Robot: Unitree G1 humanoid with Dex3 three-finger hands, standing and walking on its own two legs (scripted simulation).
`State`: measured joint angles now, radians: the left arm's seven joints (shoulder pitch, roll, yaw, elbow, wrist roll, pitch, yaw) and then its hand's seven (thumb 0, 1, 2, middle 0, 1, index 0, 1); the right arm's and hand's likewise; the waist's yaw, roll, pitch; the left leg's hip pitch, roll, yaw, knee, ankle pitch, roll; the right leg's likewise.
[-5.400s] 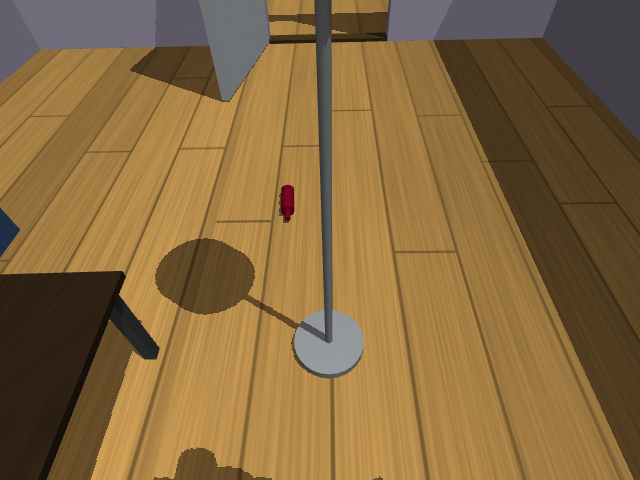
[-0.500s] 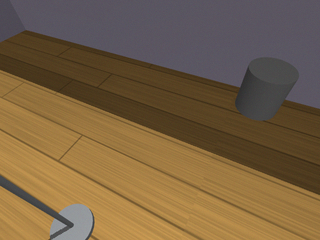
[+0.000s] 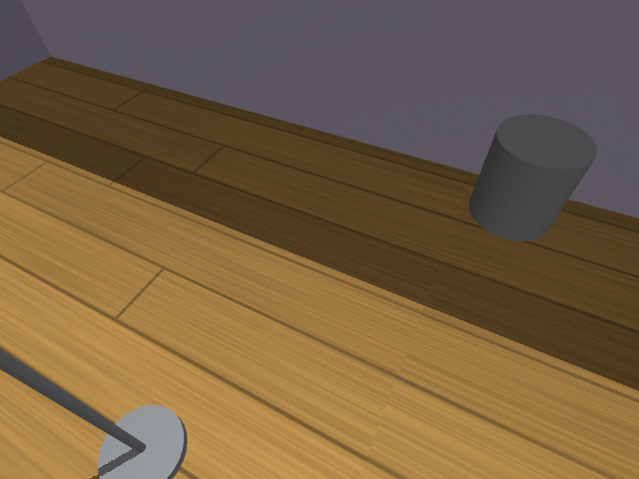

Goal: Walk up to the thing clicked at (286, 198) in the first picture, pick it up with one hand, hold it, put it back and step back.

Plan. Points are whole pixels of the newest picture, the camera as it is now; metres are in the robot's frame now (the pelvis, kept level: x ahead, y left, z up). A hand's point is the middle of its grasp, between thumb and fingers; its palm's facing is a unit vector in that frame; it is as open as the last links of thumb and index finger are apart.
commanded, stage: stand
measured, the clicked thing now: out of the picture +0.49 +1.25 -0.75
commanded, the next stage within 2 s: walk up in 0.60 s
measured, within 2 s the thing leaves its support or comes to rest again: neither
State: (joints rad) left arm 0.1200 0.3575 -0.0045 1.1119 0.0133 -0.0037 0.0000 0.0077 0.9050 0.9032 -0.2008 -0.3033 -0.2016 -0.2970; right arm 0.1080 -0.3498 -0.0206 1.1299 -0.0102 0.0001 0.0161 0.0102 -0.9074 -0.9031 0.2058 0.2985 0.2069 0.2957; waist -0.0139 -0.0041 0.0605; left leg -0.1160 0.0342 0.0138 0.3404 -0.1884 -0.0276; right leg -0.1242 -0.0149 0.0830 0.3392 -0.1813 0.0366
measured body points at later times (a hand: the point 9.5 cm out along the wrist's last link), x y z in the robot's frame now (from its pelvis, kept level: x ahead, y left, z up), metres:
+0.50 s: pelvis +0.01 +0.00 +0.00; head +0.02 +0.00 +0.45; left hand +0.09 +0.30 -0.13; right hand +0.08 -0.30 -0.13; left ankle +0.00 +0.14 -0.75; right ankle +0.01 -0.15 -0.75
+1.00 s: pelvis +0.10 -0.06 -0.01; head +0.08 -0.09 +0.44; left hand +0.14 +0.28 -0.10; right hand +0.14 -0.40 -0.14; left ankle +0.08 +0.08 -0.68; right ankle +0.09 -0.17 -0.75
